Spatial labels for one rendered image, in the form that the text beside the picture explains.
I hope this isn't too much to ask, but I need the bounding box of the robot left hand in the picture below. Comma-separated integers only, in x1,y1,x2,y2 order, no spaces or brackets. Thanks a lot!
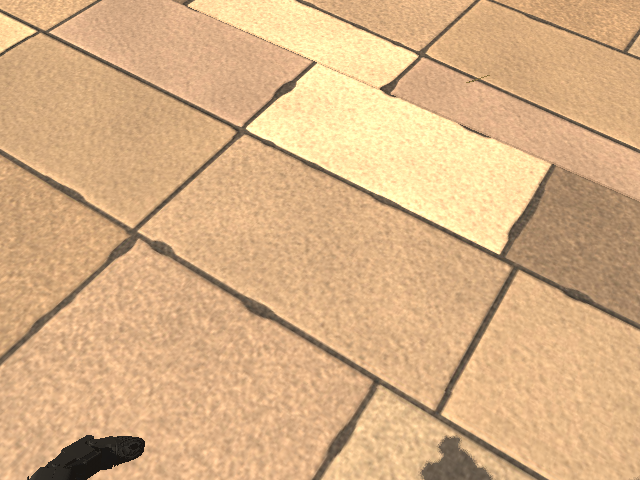
27,435,145,480

